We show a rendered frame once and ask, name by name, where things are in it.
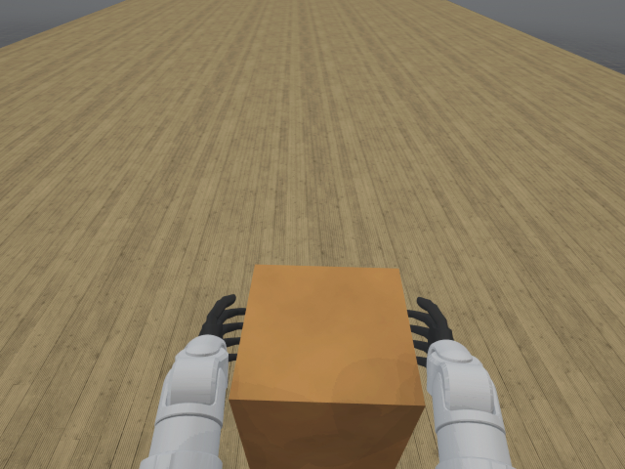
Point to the left robot hand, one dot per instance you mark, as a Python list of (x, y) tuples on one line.
[(217, 316)]

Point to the carton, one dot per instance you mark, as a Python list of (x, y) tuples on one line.
[(326, 375)]

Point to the left robot forearm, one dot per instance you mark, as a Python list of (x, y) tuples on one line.
[(190, 413)]

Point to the right robot forearm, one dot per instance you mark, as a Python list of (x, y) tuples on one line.
[(468, 419)]

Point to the right robot hand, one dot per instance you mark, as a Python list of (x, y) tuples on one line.
[(437, 327)]

